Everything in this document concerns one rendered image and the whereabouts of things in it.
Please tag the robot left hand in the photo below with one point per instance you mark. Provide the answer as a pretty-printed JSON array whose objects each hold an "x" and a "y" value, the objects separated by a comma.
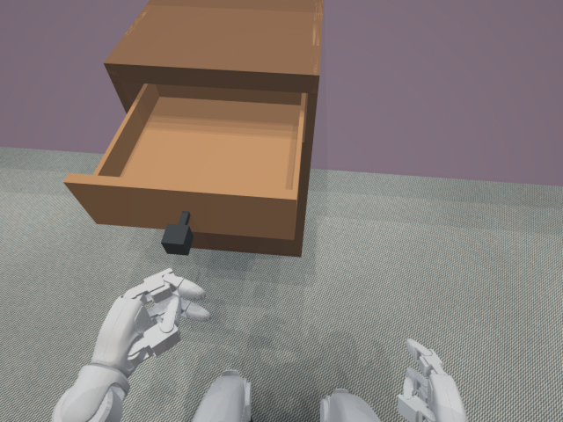
[{"x": 118, "y": 343}]

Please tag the left robot forearm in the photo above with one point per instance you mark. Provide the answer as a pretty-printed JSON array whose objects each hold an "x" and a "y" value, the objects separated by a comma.
[{"x": 96, "y": 396}]

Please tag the robot thigh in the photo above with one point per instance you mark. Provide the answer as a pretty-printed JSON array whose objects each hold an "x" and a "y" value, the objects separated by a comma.
[
  {"x": 228, "y": 399},
  {"x": 343, "y": 407}
]

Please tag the right robot thigh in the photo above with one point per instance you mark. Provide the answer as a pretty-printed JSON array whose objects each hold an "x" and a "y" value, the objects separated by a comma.
[{"x": 343, "y": 407}]

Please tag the cabinet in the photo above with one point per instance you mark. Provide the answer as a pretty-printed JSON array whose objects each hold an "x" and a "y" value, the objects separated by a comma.
[{"x": 262, "y": 45}]

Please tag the drawer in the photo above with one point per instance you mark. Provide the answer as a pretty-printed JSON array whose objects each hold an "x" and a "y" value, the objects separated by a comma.
[{"x": 230, "y": 157}]

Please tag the robot right hand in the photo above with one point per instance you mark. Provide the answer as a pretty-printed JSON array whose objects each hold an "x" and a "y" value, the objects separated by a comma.
[{"x": 439, "y": 399}]

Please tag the left robot thigh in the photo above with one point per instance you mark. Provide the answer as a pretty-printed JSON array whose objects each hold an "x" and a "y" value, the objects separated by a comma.
[{"x": 228, "y": 399}]

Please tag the handle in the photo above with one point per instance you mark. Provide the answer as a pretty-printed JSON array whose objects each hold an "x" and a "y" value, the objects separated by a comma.
[{"x": 178, "y": 238}]

